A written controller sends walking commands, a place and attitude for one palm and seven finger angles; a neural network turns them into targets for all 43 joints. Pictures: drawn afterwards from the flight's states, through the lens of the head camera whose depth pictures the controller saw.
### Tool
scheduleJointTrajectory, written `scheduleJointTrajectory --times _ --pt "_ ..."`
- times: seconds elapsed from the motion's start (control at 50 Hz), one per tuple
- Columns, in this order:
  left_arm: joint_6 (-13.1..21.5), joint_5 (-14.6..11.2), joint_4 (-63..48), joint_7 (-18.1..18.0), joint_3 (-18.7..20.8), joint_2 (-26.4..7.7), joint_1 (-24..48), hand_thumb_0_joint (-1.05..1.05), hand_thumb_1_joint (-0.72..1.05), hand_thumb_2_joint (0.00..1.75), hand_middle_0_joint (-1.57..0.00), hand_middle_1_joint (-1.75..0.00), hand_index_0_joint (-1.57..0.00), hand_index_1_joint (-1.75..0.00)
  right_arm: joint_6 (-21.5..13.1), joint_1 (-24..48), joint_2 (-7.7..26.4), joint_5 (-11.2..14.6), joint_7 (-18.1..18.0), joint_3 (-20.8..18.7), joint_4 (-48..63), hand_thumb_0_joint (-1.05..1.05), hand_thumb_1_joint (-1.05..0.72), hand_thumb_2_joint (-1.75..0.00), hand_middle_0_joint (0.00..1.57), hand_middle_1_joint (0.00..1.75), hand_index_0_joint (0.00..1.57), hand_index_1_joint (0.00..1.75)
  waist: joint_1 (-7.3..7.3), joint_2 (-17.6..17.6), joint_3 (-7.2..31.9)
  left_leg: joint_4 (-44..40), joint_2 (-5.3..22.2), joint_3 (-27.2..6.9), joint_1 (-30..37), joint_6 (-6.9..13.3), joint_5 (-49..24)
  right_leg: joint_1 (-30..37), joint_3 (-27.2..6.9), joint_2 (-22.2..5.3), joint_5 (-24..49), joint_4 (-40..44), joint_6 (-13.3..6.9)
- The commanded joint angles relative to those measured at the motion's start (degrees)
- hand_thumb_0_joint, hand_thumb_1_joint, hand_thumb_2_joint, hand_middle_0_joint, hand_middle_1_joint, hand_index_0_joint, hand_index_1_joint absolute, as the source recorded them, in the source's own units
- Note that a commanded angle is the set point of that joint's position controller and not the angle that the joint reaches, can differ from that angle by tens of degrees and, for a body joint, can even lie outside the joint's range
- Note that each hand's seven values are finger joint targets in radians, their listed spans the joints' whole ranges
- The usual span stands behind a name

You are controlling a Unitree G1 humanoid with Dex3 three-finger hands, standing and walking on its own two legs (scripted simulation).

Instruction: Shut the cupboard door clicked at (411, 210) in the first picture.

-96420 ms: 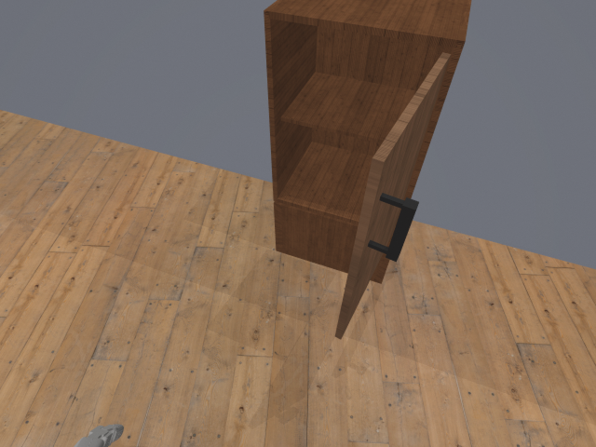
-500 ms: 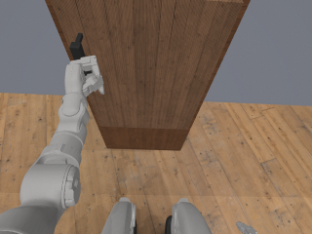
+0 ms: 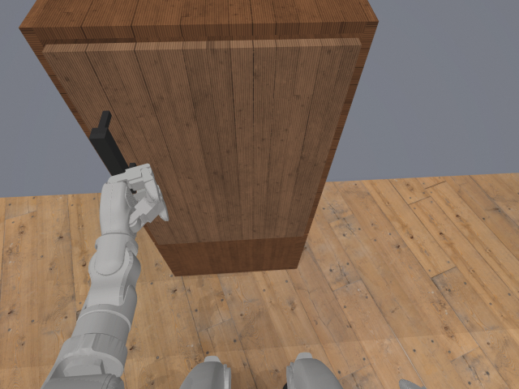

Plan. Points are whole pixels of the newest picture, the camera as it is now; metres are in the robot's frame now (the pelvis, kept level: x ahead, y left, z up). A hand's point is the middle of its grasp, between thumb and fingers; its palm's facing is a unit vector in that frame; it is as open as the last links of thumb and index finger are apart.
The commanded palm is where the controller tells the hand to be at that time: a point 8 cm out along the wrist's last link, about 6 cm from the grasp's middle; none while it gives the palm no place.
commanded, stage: pull the fist back off the door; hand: left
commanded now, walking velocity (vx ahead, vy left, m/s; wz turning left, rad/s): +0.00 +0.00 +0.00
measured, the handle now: (118, 154) +0.48 +0.24 +0.05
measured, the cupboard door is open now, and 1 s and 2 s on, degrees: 0 0 0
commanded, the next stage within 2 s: draw the hand back to the body in 0.18 s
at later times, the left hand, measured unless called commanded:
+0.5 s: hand (142, 219) +0.34 +0.16 +0.09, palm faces +0.06 -1.00 -0.04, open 3.1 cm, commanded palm +0.30 +0.22 +0.09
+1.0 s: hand (55, 249) +0.27 +0.22 +0.15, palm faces +0.27 -0.92 -0.28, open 3.1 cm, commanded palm +0.23 +0.26 +0.17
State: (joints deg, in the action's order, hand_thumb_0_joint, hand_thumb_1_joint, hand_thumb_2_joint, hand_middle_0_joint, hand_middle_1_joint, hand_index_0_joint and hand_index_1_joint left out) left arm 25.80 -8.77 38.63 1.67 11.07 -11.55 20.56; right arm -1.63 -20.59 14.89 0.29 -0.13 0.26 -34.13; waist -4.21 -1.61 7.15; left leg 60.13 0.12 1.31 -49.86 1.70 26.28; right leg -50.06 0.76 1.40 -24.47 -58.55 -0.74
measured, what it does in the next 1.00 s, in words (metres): rises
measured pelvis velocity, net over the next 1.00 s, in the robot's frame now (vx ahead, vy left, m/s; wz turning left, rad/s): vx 0.03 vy -0.01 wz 0.04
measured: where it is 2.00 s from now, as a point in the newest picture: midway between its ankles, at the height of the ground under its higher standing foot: outside the picture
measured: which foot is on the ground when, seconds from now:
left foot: down 0.00-1.00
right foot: down 0.00-1.00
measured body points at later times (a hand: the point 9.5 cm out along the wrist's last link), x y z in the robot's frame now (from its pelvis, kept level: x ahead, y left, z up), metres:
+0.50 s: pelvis +0.04 -0.01 +0.02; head +0.09 -0.01 +0.46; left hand +0.33 +0.21 +0.09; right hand +0.23 -0.23 -0.08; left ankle +0.03 +0.10 -0.67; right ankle +0.04 -0.11 -0.67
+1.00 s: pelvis +0.03 -0.01 +0.05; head +0.02 -0.02 +0.50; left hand +0.25 +0.27 +0.17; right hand +0.22 -0.24 -0.02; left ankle +0.03 +0.10 -0.67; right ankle +0.04 -0.11 -0.67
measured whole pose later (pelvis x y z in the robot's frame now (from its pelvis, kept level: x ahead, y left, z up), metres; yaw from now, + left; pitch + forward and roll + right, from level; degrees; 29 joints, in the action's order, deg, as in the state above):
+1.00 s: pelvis +0.03 -0.01 +0.05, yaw +2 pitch +2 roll -1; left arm 4.0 -5.6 -6.6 -3.0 9.2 -17.4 -16.5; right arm -3.6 -13.6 14.3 2.0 -5.8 1.7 -31.2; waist 0.7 -3.1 4.3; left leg 40.3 -0.9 -0.8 -20.7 1.2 21.3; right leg -20.2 2.3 0.7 -20.4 -38.8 -1.0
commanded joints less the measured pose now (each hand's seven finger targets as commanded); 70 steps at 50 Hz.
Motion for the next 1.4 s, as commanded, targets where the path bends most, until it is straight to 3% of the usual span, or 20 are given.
scheduleJointTrajectory --times 0.0,0.04,0.1,0.28,0.36,0.38,0.5,0.56,0.62,0.72,0.78,0.8,0.82,0.84,0.88,1.0,1.04,1.08,1.26,1.38 --pt "4.2 -1.0 -21.4 0.5 -1.5 -6.2 9.6 0.00 0.90 0.90 -1.30 -1.50 -1.30 -1.50 -3.1 1.6 7.4 0.5 -0.4 -3.4 7.9 0.00 -0.90 -0.90 0.20 0.30 0.20 0.30 1.62 -0.8 21.2 -9.2 0.1 -2.1 14.8 -0.4 -16.5 15.3 0.7 -0.1 16.7 7.7 -0.6" --pt "3.2 -0.8 -22.4 1.2 -4.2 -3.7 5.5 0.00 0.90 0.90 -1.30 -1.50 -1.30 -1.50 -2.9 2.2 7.1 0.6 -0.3 -3.5 8.1 0.00 -0.90 -0.90 0.20 0.30 0.20 0.30 1.10 0.5 18.2 -9.4 0.2 -2.1 14.8 -0.4 -16.8 14.8 0.9 -0.1 17.4 8.1 -0.4" --pt "1.6 -1.1 -24.9 2.1 -3.0 -4.9 -0.3 0.00 0.90 0.90 -1.30 -1.50 -1.30 -1.50 -2.6 2.8 6.9 0.7 -0.4 -3.5 8.6 0.00 -0.90 -0.90 0.20 0.30 0.20 0.30 2.05 1.6 17.0 -9.3 0.0 -2.1 14.7 -0.5 -20.4 17.0 0.9 -0.4 21.5 7.8 -0.5" --pt "1.5 -0.9 -33.7 2.6 -6.3 -2.2 -1.5 0.00 0.90 0.90 -1.30 -1.50 -1.30 -1.50 -2.9 5.4 5.6 0.3 -0.7 -3.3 9.0 0.00 -0.90 -0.90 0.20 0.30 0.20 0.30 1.59 -0.5 19.1 -6.2 -0.1 -3.2 18.1 -1.0 -27.1 15.8 1.0 -0.7 25.9 5.3 -0.6" --pt "-0.5 -1.1 -40.6 2.8 -2.0 -7.4 -7.7 0.00 0.90 0.90 -1.30 -1.50 -1.30 -1.50 -2.4 6.3 5.7 0.7 -1.1 -3.2 11.1 0.00 -0.90 -0.90 0.20 0.30 0.20 0.30 4.21 -2.2 23.4 -8.3 -0.4 -2.9 21.0 -0.8 -29.9 22.3 0.6 -0.5 28.3 6.6 -0.9" --pt "-1.6 -1.4 -42.4 3.2 -3.4 -6.0 -9.8 0.00 0.90 0.90 -1.30 -1.50 -1.30 -1.50 -2.2 6.9 5.1 1.0 -1.1 -2.9 12.0 0.00 -0.90 -0.90 0.20 0.30 0.20 0.30 4.24 -2.6 23.6 -9.3 -0.5 -2.7 22.3 -0.7 -31.1 23.7 0.8 -0.6 29.5 7.4 -0.8" --pt "-7.9 -4.5 -43.2 5.2 -0.6 -6.9 -17.7 0.00 0.90 0.90 -1.30 -1.50 -1.30 -1.50 -2.1 8.5 4.9 1.9 -2.1 -1.7 13.3 0.00 -0.90 -0.90 0.20 0.30 0.20 0.30 3.58 4.0 13.6 -13.7 -0.7 -2.0 19.0 -0.4 -22.9 27.3 1.1 -0.6 28.2 12.6 -0.1" --pt "-9.6 -6.0 -44.3 6.5 -0.4 -6.8 -19.7 0.00 0.90 0.90 -1.30 -1.50 -1.30 -1.50 -2.9 9.2 5.5 2.2 -2.5 -1.3 14.0 0.00 -0.90 -0.90 0.20 0.30 0.20 0.30 3.64 3.5 9.9 -15.4 -1.1 -2.1 19.1 -0.2 -19.1 27.6 1.0 -0.7 24.3 15.1 -0.2" --pt "-10.3 -6.9 -46.1 7.8 1.6 -8.6 -20.9 0.00 0.90 0.90 -1.30 -1.50 -1.30 -1.50 -3.9 9.8 5.6 2.3 -3.0 -1.1 14.1 0.00 -0.90 -0.90 0.20 0.30 0.20 0.30 3.83 3.6 9.2 -16.6 -1.3 -2.1 19.8 -0.2 -16.2 28.2 0.4 -0.9 20.9 16.9 0.0" --pt "-10.1 -7.5 -52.8 8.5 3.2 -11.4 -20.3 0.00 0.90 0.90 -1.24 -1.44 -1.24 -1.44 -6.2 10.9 5.5 2.5 -3.8 -0.6 14.2 0.00 -0.90 -0.90 0.20 0.30 0.20 0.30 4.08 -1.6 9.3 -18.4 -1.4 -2.3 22.9 -0.1 -14.4 28.8 0.1 -1.0 16.6 18.8 -0.3" --pt "-10.7 -8.4 -54.6 8.8 5.9 -13.4 -22.8 0.00 0.90 0.90 -1.16 -1.35 -1.16 -1.35 -7.3 11.1 5.5 2.6 -4.1 -0.5 13.8 0.00 -0.90 -0.90 0.20 0.30 0.20 0.30 4.63 -1.1 9.5 -19.5 -1.4 -2.5 23.5 -0.1 -14.4 30.5 -0.2 -1.0 16.1 19.9 -0.3" --pt "-13.4 0.3 -53.9 1.7 6.6 -21.0 -23.3 0.00 0.90 0.90 -1.13 -1.32 -1.13 -1.32 -6.1 12.7 4.6 2.1 -5.0 -1.2 12.9 0.00 -0.90 -0.90 0.20 0.30 0.20 0.30 6.76 -0.8 7.1 -21.5 -1.1 -2.1 23.6 0.1 -13.8 31.7 -3.6 -3.4 14.2 24.1 -0.6" --pt "-15.3 1.0 -54.4 -1.3 3.5 -15.3 -24.9 0.00 0.90 0.90 -1.11 -1.29 -1.11 -1.29 -5.5 12.8 3.8 2.0 -5.4 -0.6 13.4 0.00 -0.90 -0.90 0.20 0.30 0.20 0.30 5.30 -0.2 4.4 -22.9 -1.1 -1.9 24.6 0.2 -12.3 31.0 -3.1 -3.7 11.2 25.7 -0.2" --pt "-16.5 1.3 -54.6 -2.7 2.5 -14.1 -26.3 0.00 0.90 0.90 -1.08 -1.26 -1.08 -1.26 -5.4 12.8 4.0 2.1 -5.5 -0.5 13.5 0.00 -0.90 -0.90 0.20 0.30 0.20 0.30 5.04 0.3 1.2 -23.5 -1.0 -2.3 24.6 0.1 -11.5 29.5 -2.4 -3.5 9.6 26.5 -0.2" --pt "-17.7 2.7 -55.9 -4.8 2.2 -14.0 -27.7 0.00 0.90 0.90 -1.02 -1.20 -1.02 -1.20 -5.2 13.3 4.1 2.1 -5.7 -0.5 12.7 0.00 -0.90 -0.90 0.20 0.30 0.20 0.30 5.13 -1.5 0.5 -25.4 -0.6 -2.0 28.0 0.3 -12.3 31.1 -1.6 -3.0 10.2 27.6 -0.4" --pt "-19.1 4.0 -61.1 -7.8 3.8 -15.4 -30.6 0.00 0.90 0.90 -0.86 -1.02 -0.86 -1.02 -5.5 14.8 4.2 1.5 -6.1 0.1 11.8 0.00 -0.90 -0.90 0.20 0.30 0.20 0.30 5.72 1.0 0.0 -30.9 -0.1 -2.7 33.9 0.3 -13.6 35.5 0.1 -2.4 10.9 30.7 -0.4" --pt "-19.2 4.4 -62.2 -8.3 5.2 -16.3 -30.4 0.00 0.90 0.90 -0.81 -0.96 -0.81 -0.96 -5.8 15.3 4.2 1.4 -6.1 0.2 11.3 0.00 -0.90 -0.90 0.20 0.30 0.20 0.30 5.98 0.5 -0.7 -32.4 0.0 -3.0 34.8 0.2 -13.6 36.6 0.2 -2.2 10.4 31.7 -0.5" --pt "-19.3 4.7 -63.5 -8.7 5.3 -16.1 -29.7 0.00 0.90 0.90 -0.75 -0.90 -0.75 -0.90 -6.3 15.7 3.9 1.3 -6.1 0.5 10.6 0.00 -0.90 -0.90 0.20 0.30 0.20 0.30 6.00 -3.5 -2.1 -34.0 0.1 -3.1 36.7 0.0 -14.3 37.4 0.5 -2.3 11.3 32.6 -0.7" --pt "-19.5 4.9 -67.1 -8.8 10.5 -17.8 -38.0 0.00 0.90 0.90 -0.50 -0.63 -0.50 -0.63 -8.1 16.4 3.9 0.6 -5.0 0.3 8.8 0.00 -0.90 -0.90 0.20 0.30 0.20 0.30 7.60 -1.0 -2.6 -37.0 0.7 -3.1 40.2 -0.5 -22.9 42.3 1.5 -1.8 18.9 34.3 -0.6" --pt "-19.0 4.9 -71.9 -8.5 13.2 -18.5 -38.7 0.00 0.90 0.90 -0.34 -0.45 -0.34 -0.45 -8.2 16.4 3.6 0.5 -4.2 0.0 8.4 0.00 -0.90 -0.90 0.20 0.30 0.20 0.30 7.74 -3.6 -2.6 -38.1 1.0 -3.2 41.7 -1.2 -26.7 44.2 1.7 -2.0 20.8 34.8 -0.7"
